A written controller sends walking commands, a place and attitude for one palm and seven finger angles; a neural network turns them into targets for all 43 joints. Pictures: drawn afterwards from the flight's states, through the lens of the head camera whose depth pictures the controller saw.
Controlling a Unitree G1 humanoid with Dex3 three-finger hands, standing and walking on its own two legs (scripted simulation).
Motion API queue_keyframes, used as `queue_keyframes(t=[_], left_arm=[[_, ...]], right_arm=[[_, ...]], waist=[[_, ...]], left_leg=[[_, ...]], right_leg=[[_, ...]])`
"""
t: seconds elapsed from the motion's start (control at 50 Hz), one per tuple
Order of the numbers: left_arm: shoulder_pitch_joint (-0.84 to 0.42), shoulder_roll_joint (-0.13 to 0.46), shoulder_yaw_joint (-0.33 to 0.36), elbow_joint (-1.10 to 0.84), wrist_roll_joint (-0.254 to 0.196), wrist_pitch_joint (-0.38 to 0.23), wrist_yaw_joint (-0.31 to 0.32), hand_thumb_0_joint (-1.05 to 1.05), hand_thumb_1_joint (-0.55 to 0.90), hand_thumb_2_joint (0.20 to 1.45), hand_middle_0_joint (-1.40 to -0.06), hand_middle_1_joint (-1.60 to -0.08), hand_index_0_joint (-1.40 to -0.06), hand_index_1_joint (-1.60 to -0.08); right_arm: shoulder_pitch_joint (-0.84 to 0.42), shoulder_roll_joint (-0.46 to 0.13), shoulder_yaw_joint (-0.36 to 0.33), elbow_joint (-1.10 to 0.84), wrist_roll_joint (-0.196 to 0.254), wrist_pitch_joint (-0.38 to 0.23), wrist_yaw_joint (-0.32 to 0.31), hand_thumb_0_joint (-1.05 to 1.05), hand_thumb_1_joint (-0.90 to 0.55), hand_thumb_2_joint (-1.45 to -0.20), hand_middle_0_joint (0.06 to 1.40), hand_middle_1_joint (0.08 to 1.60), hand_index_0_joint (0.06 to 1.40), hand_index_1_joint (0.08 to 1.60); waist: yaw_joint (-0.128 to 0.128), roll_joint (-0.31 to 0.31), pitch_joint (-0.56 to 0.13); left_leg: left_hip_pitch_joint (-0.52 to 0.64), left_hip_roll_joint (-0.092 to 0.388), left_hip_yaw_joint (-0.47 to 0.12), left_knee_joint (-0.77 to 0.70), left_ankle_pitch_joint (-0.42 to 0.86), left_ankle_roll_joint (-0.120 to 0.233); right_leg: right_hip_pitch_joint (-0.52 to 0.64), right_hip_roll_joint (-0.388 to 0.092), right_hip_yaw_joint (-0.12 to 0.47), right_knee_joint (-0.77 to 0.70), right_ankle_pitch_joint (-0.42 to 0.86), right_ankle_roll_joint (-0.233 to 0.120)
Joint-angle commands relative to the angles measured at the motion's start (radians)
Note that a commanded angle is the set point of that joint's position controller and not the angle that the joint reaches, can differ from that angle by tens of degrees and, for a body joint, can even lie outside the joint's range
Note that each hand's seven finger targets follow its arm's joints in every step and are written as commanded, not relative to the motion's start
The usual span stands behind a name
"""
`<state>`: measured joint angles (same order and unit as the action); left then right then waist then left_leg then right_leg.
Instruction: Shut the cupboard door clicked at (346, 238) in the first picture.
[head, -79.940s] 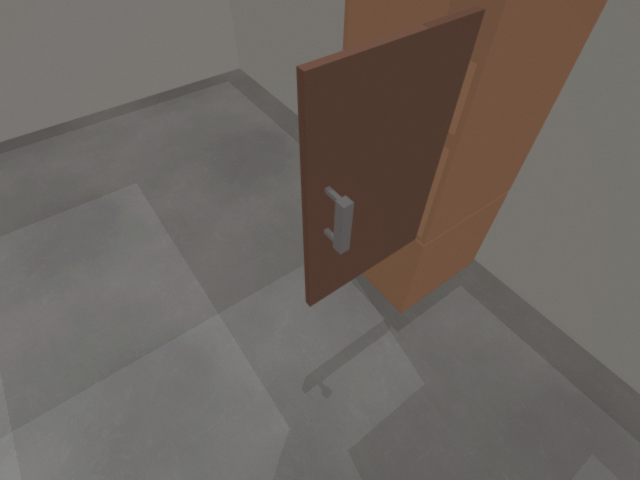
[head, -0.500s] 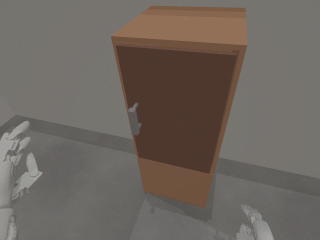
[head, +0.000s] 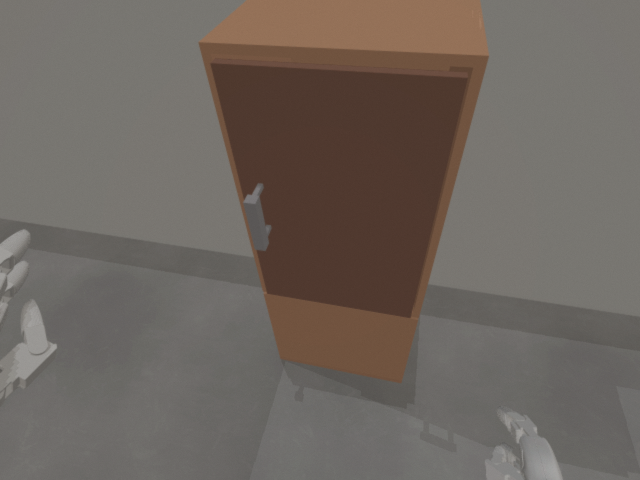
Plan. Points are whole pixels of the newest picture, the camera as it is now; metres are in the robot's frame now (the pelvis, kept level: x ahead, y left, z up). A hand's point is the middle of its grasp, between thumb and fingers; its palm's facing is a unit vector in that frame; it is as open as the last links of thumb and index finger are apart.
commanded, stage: step back with the hand held close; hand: left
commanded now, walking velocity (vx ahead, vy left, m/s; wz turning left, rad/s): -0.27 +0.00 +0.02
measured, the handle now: (260, 216) +0.59 +0.17 -0.04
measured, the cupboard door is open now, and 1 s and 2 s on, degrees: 0 0 0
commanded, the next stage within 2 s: stop stepping back and stand still in 1.26 s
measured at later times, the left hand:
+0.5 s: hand out of the picture +0.12 +0.28 +0.16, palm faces +0.48 -0.75 -0.46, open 7.4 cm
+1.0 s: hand out of the picture +0.05 +0.28 +0.17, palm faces +0.44 -0.79 -0.43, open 7.4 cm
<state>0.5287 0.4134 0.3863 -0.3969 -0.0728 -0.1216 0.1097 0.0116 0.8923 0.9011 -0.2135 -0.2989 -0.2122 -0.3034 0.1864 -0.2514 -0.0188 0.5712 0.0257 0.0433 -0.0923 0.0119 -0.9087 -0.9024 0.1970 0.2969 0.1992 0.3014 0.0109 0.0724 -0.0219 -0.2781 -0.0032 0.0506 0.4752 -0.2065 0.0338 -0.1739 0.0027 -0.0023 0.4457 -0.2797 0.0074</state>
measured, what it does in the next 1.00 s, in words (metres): walks backwards: right foot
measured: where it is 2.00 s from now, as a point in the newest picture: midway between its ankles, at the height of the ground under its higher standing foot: outside the picture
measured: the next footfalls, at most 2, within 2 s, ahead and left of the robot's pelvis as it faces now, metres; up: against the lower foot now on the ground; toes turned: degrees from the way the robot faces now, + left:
right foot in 0.88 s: -0.14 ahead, -0.12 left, +0.00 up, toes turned +6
right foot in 1.48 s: -0.28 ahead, -0.07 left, +0.00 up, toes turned -4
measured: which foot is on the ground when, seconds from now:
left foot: down 0.00-1.00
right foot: down 0.00-0.70, up 0.72-0.86, down 0.88-1.00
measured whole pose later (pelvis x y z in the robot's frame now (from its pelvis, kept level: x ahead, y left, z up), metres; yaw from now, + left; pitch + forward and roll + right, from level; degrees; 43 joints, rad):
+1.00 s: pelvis -0.14 +0.01 -0.02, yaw +2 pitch +1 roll -5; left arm 0.52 0.43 0.42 -0.51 -0.06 -0.29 0.14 0.01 0.89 0.90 -0.21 -0.30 -0.21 -0.30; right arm 0.16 -0.20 -0.01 0.66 0.00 -0.11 -0.07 0.01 -0.91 -0.90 0.20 0.30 0.20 0.30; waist 0.02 0.04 0.00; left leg -0.52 0.07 0.05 0.48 0.03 0.05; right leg -0.20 0.11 0.04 0.54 -0.35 0.00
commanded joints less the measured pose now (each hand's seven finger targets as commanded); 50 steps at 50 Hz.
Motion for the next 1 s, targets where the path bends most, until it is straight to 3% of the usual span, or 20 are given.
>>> queue_keyframes(t=[0.0, 0.14, 0.18, 0.24, 0.32, 0.34, 0.42, 0.48, 0.54, 0.56, 0.62, 0.68, 0.7, 0.78, 0.82, 0.86, 0.88, 0.9, 0.94, 0.98], left_arm=[[0.001, 0.197, 0.149, -0.211, -0.011, -0.066, 0.038, 0.000, 0.900, 0.900, -0.200, -0.300, -0.200, -0.300], [-0.015, 0.226, 0.182, -0.224, 0.002, -0.104, 0.054, 0.000, 0.900, 0.900, -0.200, -0.300, -0.200, -0.300], [-0.015, 0.189, 0.158, -0.214, 0.010, -0.118, 0.055, 0.000, 0.900, 0.900, -0.200, -0.300, -0.200, -0.300], [-0.042, 0.213, 0.181, -0.245, 0.023, -0.143, 0.059, 0.000, 0.900, 0.900, -0.200, -0.300, -0.200, -0.300], [-0.062, 0.174, 0.160, -0.253, 0.036, -0.160, 0.061, 0.000, 0.900, 0.900, -0.200, -0.300, -0.200, -0.300], [-0.066, 0.207, 0.186, -0.261, 0.039, -0.165, 0.061, 0.000, 0.900, 0.900, -0.200, -0.300, -0.200, -0.300], [-0.066, 0.178, 0.166, -0.258, 0.040, -0.178, 0.064, 0.000, 0.900, 0.900, -0.200, -0.300, -0.200, -0.300], [-0.084, 0.186, 0.148, -0.283, 0.030, -0.188, 0.071, 0.000, 0.900, 0.900, -0.200, -0.300, -0.200, -0.300], [-0.084, 0.223, 0.166, -0.278, 0.022, -0.193, 0.087, 0.000, 0.900, 0.900, -0.200, -0.300, -0.200, -0.300], [-0.076, 0.209, 0.153, -0.282, 0.024, -0.198, 0.088, 0.000, 0.900, 0.900, -0.200, -0.300, -0.200, -0.300], [-0.051, 0.224, 0.176, -0.279, 0.018, -0.206, 0.090, 0.000, 0.900, 0.900, -0.200, -0.300, -0.200, -0.300], [-0.031, 0.216, 0.214, -0.286, 0.029, -0.224, 0.078, 0.000, 0.900, 0.900, -0.200, -0.300, -0.200, -0.300], [-0.040, 0.223, 0.227, -0.300, 0.029, -0.230, 0.071, 0.000, 0.900, 0.900, -0.200, -0.300, -0.200, -0.300], [0.027, 0.214, 0.232, -0.277, 0.017, -0.233, 0.051, 0.000, 0.900, 0.900, -0.200, -0.300, -0.200, -0.300], [0.022, 0.213, 0.221, -0.289, 0.001, -0.240, 0.048, 0.000, 0.900, 0.900, -0.200, -0.300, -0.200, -0.300], [-0.020, 0.210, 0.189, -0.329, -0.008, -0.260, 0.054, 0.000, 0.900, 0.900, -0.200, -0.300, -0.200, -0.300], [-0.063, 0.221, 0.180, -0.318, -0.001, -0.266, 0.059, 0.000, 0.900, 0.900, -0.200, -0.300, -0.200, -0.300], [-0.096, 0.194, 0.125, -0.317, -0.004, -0.252, 0.055, 0.000, 0.900, 0.900, -0.200, -0.300, -0.200, -0.300], [-0.099, 0.249, 0.170, -0.313, -0.006, -0.227, 0.055, 0.000, 0.900, 0.900, -0.200, -0.300, -0.200, -0.300], [-0.099, 0.219, 0.155, -0.298, -0.011, -0.225, 0.049, 0.000, 0.900, 0.900, -0.200, -0.300, -0.200, -0.300]], right_arm=[[-0.099, -0.103, -0.028, -0.187, 0.000, -0.040, -0.008, 0.000, -0.900, -0.900, 0.200, 0.300, 0.200, 0.300], [-0.097, -0.119, -0.031, -0.186, -0.006, -0.063, -0.013, 0.000, -0.900, -0.900, 0.200, 0.300, 0.200, 0.300], [-0.086, -0.113, -0.026, -0.186, -0.004, -0.075, -0.012, 0.000, -0.900, -0.900, 0.200, 0.300, 0.200, 0.300], [-0.086, -0.127, -0.033, -0.180, -0.009, -0.101, -0.014, 0.000, -0.900, -0.900, 0.200, 0.300, 0.200, 0.300], [-0.061, -0.123, -0.032, -0.164, -0.013, -0.134, -0.011, 0.000, -0.900, -0.900, 0.200, 0.300, 0.200, 0.300], [-0.069, -0.130, -0.035, -0.159, -0.018, -0.143, -0.012, 0.000, -0.900, -0.900, 0.200, 0.300, 0.200, 0.300], [-0.046, -0.113, -0.034, -0.145, -0.020, -0.166, -0.003, 0.000, -0.900, -0.900, 0.200, 0.300, 0.200, 0.300], [-0.034, -0.093, -0.031, -0.122, -0.028, -0.172, 0.007, 0.000, -0.900, -0.900, 0.200, 0.300, 0.200, 0.300], [-0.025, -0.097, -0.037, -0.096, -0.032, -0.167, 0.009, 0.000, -0.900, -0.900, 0.200, 0.300, 0.200, 0.300], [-0.026, -0.084, -0.030, -0.096, -0.028, -0.166, 0.008, 0.000, -0.900, -0.900, 0.200, 0.300, 0.200, 0.300], [-0.040, -0.096, -0.031, -0.109, -0.021, -0.165, 0.002, 0.000, -0.900, -0.900, 0.200, 0.300, 0.200, 0.300], [-0.070, -0.125, -0.035, -0.132, -0.020, -0.183, -0.008, 0.000, -0.900, -0.900, 0.200, 0.300, 0.200, 0.300], [-0.068, -0.123, -0.043, -0.128, -0.026, -0.188, -0.009, 0.000, -0.900, -0.900, 0.200, 0.300, 0.200, 0.300], [-0.082, -0.117, -0.047, -0.119, -0.037, -0.209, 0.005, 0.000, -0.900, -0.900, 0.200, 0.300, 0.200, 0.300], [-0.068, -0.105, -0.041, -0.091, -0.043, -0.211, 0.014, 0.000, -0.900, -0.900, 0.200, 0.300, 0.200, 0.300], [-0.040, -0.071, -0.032, -0.062, -0.041, -0.215, 0.016, 0.000, -0.900, -0.900, 0.200, 0.300, 0.200, 0.300], [-0.032, -0.070, -0.031, -0.044, -0.038, -0.216, 0.011, 0.000, -0.900, -0.900, 0.200, 0.300, 0.200, 0.300], [-0.033, -0.079, -0.045, -0.046, -0.016, -0.216, 0.011, 0.000, -0.900, -0.900, 0.200, 0.300, 0.200, 0.300], [-0.072, -0.093, -0.049, -0.065, -0.020, -0.211, 0.002, 0.000, -0.900, -0.900, 0.200, 0.300, 0.200, 0.300], [-0.095, -0.079, -0.041, -0.080, -0.023, -0.198, 0.004, 0.000, -0.900, -0.900, 0.200, 0.300, 0.200, 0.300]], waist=[[0.000, -0.023, -0.146], [-0.006, 0.024, -0.074], [-0.010, 0.021, -0.052], [-0.010, 0.061, -0.051], [-0.010, 0.087, -0.054], [-0.008, 0.081, -0.064], [-0.012, 0.015, -0.053], [-0.024, -0.082, -0.038], [-0.034, -0.097, -0.045], [-0.035, -0.100, -0.054], [-0.032, -0.026, -0.047], [-0.013, 0.172, -0.068], [-0.007, 0.180, -0.089], [-0.002, 0.141, -0.089], [-0.010, 0.116, -0.090], [-0.022, 0.022, -0.180], [-0.034, -0.005, -0.233], [-0.045, -0.096, -0.268], [-0.032, -0.059, -0.222], [-0.036, 0.026, -0.129]], left_leg=[[0.092, 0.092, -0.081, -0.053, 0.336, 0.004], [-0.136, 0.111, -0.134, -0.173, -0.136, 0.026], [-0.232, 0.119, -0.156, -0.200, -0.260, 0.036], [-0.300, 0.135, -0.185, -0.224, -0.371, 0.048], [-0.401, 0.158, -0.207, -0.239, -0.457, 0.061], [-0.397, 0.163, -0.211, -0.238, -0.477, 0.062], [-0.385, 0.118, -0.163, -0.128, -0.441, 0.045], [-0.192, 0.045, -0.104, 0.045, -0.267, -0.005], [-0.059, 0.011, -0.073, 0.129, -0.172, -0.030], [-0.056, 0.018, -0.082, 0.116, -0.158, -0.030], [-0.128, 0.062, -0.145, -0.022, -0.237, -0.008], [-0.487, 0.233, -0.349, -0.342, -0.563, 0.073], [-0.490, 0.264, -0.373, -0.344, -0.545, 0.087], [-0.446, 0.252, -0.302, -0.265, -0.472, 0.075], [-0.299, 0.232, -0.265, -0.214, -0.356, 0.037], [0.025, 0.163, -0.144, -0.035, 0.091, -0.014], [0.168, 0.150, -0.074, 0.022, 0.289, -0.029], [0.239, 0.132, -0.055, 0.059, 0.327, -0.028], [0.233, 0.146, -0.079, 0.002, 0.213, -0.015], [0.128, 0.165, -0.119, -0.077, -0.053, -0.017]], right_leg=[[-0.007, -0.041, 0.026, -0.011, 0.358, -0.003], [0.043, -0.007, 0.032, -0.008, 0.121, 0.003], [0.083, -0.002, 0.032, 0.018, 0.084, 0.004], [0.112, 0.021, 0.030, 0.050, 0.049, 0.007], [0.170, 0.036, 0.026, 0.131, 0.053, 0.009], [0.165, 0.044, 0.031, 0.132, 0.043, 0.010], [0.091, 0.003, 0.089, 0.068, -0.015, -0.010], [-0.161, -0.096, 0.191, -0.094, -0.122, -0.061], [-0.294, -0.134, 0.194, -0.159, -0.130, -0.079], [-0.285, -0.133, 0.157, -0.142, -0.117, -0.075], [-0.226, -0.046, 0.084, -0.080, -0.159, -0.031], [0.150, 0.103, 0.002, 0.261, -0.045, 0.012], [0.171, 0.113, 0.007, 0.315, -0.013, 0.009], [0.147, 0.094, 0.035, 0.231, -0.068, -0.016], [0.032, 0.047, 0.073, 0.093, -0.071, -0.043], [-0.145, -0.053, 0.175, -0.038, 0.111, -0.068], [-0.192, -0.077, 0.180, -0.051, 0.283, -0.044], [-0.206, -0.053, 0.141, -0.028, 0.347, 0.008], [-0.247, -0.007, 0.097, -0.028, 0.172, 0.021], [-0.268, 0.000, 0.113, -0.053, -0.089, -0.019]])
